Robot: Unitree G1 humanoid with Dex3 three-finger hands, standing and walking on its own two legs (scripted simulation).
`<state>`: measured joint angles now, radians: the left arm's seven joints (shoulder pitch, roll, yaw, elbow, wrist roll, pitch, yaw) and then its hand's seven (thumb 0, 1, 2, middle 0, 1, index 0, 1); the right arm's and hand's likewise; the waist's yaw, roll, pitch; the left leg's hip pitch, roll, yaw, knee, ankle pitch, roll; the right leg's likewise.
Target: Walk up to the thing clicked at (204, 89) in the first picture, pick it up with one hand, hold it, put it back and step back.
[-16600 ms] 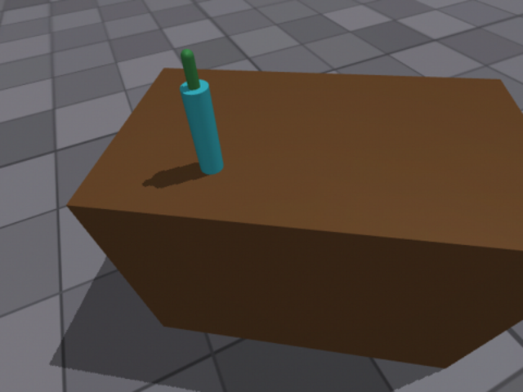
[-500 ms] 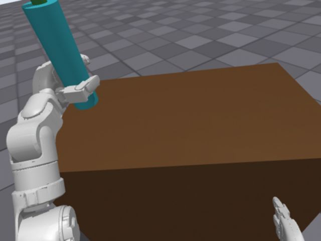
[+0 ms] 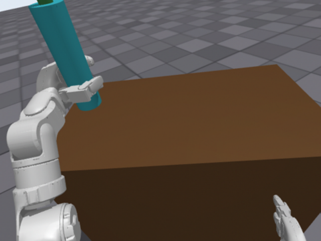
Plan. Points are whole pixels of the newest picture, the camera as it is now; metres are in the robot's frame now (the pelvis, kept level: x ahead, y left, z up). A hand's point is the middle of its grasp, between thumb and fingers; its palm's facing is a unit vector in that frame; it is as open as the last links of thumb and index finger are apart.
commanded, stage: hold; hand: left
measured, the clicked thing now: (64, 44) +0.34 +0.17 +0.38
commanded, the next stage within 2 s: crouch in 1.80 s
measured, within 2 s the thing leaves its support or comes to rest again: neither
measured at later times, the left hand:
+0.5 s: hand (85, 86) +0.34 +0.17 +0.30, palm faces +0.11 -0.99 +0.02, open 7.5 cm
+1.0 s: hand (87, 85) +0.35 +0.16 +0.29, palm faces +0.13 -0.99 +0.03, open 7.5 cm
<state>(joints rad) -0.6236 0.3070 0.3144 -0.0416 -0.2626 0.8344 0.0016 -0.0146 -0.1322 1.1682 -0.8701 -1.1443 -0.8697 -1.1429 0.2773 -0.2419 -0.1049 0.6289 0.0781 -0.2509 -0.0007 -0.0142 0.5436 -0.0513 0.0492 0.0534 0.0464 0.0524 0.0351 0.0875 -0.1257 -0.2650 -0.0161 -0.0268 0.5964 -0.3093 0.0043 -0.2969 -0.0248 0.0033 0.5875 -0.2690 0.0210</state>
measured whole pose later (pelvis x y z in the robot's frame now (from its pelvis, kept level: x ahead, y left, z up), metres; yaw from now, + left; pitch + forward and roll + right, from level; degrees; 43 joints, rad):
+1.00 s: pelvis +0.00 +0.00 +0.00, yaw +0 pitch -1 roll +0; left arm -0.62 0.30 0.32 -0.02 -0.27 0.83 0.01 -0.02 -0.14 1.18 -0.88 -1.14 -0.87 -1.14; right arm 0.29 -0.23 -0.09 0.61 0.08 -0.29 -0.01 -0.01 0.55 -0.05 0.05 0.05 0.05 0.05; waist 0.04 0.09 -0.12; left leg -0.27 -0.01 -0.03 0.59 -0.30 0.00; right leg -0.31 -0.02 0.00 0.59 -0.26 0.02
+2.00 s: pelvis -0.01 +0.00 +0.00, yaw +0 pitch -2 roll +0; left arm -0.60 0.29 0.31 -0.05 -0.27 0.84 0.01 -0.02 -0.15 1.18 -0.88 -1.13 -0.88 -1.13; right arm 0.29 -0.22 -0.09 0.61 0.08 -0.29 0.00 -0.01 0.55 -0.05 0.05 0.05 0.05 0.05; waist 0.04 0.09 -0.11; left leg -0.26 -0.02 -0.02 0.58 -0.29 0.01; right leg -0.30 -0.03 0.01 0.57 -0.25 0.02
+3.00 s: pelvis +0.02 +0.00 +0.00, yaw -1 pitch +5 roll -1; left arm -0.68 0.37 0.31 0.68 -0.16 0.10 -0.03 -0.02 -0.15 1.19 -0.89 -1.13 -0.88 -1.13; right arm 0.27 -0.24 -0.07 0.60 0.03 -0.27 -0.05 -0.01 0.55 -0.05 0.05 0.05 0.05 0.05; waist -0.05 0.03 -0.09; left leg -0.37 0.01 -0.02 0.61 -0.33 0.00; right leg -0.40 0.00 0.01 0.57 -0.27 0.02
